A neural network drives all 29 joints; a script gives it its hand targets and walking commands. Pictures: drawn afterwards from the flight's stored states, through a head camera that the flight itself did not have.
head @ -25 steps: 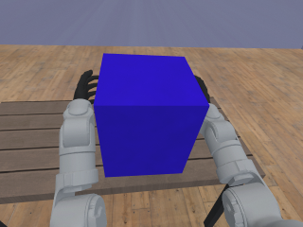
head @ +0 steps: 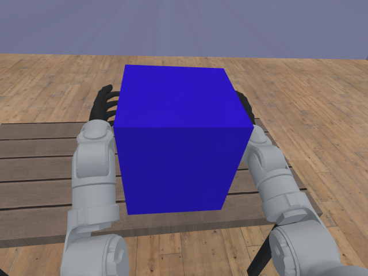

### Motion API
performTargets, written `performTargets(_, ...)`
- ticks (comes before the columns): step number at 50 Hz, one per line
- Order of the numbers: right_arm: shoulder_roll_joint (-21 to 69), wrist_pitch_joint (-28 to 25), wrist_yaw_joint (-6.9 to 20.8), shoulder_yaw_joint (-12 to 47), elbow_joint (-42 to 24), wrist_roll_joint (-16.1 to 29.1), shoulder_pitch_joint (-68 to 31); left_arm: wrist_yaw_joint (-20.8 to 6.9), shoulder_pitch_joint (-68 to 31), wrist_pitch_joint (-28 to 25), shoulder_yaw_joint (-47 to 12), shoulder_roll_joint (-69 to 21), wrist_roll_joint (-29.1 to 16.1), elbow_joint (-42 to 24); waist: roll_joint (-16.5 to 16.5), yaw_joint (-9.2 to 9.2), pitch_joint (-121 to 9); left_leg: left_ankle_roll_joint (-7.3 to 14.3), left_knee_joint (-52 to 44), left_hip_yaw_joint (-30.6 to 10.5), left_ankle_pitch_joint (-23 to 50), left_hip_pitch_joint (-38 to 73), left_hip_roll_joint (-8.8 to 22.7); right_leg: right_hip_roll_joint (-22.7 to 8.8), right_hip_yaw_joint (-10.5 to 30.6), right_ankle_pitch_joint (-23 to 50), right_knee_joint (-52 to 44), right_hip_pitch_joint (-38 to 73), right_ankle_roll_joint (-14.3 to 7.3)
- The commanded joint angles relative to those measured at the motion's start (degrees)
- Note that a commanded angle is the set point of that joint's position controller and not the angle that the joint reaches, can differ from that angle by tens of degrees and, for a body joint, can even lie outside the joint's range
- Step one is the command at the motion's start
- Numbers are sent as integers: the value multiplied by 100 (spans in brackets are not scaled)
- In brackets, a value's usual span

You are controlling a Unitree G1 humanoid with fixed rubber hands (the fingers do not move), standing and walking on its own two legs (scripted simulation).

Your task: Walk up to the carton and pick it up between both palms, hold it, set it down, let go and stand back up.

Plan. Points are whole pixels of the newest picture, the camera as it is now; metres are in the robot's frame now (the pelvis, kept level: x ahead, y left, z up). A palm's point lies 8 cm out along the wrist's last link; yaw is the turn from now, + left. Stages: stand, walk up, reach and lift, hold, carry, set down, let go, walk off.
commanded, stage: hold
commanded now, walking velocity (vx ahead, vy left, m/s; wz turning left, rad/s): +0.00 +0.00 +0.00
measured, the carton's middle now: (175, 141) +0.35 +0.00 +0.16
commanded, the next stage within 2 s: none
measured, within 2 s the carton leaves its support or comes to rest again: neither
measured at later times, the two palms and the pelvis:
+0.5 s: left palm (99, 124) +0.36 +0.15 +0.21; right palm (244, 126) +0.36 -0.15 +0.20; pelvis +0.00 +0.00 +0.00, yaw +0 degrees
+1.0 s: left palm (99, 122) +0.36 +0.15 +0.21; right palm (243, 125) +0.36 -0.15 +0.20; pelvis +0.00 +0.00 +0.00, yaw +0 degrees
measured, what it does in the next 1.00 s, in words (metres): stands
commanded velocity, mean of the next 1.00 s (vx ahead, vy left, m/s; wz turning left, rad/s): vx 0.00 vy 0.00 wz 0.00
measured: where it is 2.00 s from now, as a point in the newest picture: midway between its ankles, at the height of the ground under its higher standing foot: outside the picture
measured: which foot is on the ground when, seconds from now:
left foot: down 0.00-1.00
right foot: down 0.00-1.00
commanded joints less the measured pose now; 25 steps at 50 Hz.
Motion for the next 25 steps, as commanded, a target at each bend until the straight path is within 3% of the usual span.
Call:
performTargets(1, 3730, -401, 378, 2225, -2305, 594, -4949, -739, -3612, -394, -2930, -3562, -960, -613, 485, -49, -2242, -216, 36, 36, 1639, 1146, -122, 268, -154, 1215, -134, -82, 265)
performTargets(11, 3638, -342, 388, 2109, -2091, 503, -4781, -781, -3434, -304, -2759, -3472, -820, -499, 415, 3, -1843, -169, -116, 73, 1289, 1004, -100, 244, -152, 824, -210, -107, 243)
performTargets(16, 3562, -348, 353, 2223, -2290, 615, -4678, -776, -3306, -280, -2911, -3489, -860, -683, 546, -68, -2103, -273, 43, 50, 1744, 1224, -117, 270, -146, 1303, -145, 38, 245)
performTargets(25, 3609, -318, 411, 2057, -2115, 480, -4693, -754, -3556, -342, -2961, -3497, -916, -651, 503, -132, -1880, -244, -98, 38, 1317, 1077, -80, 253, -174, 810, -206, -249, 224)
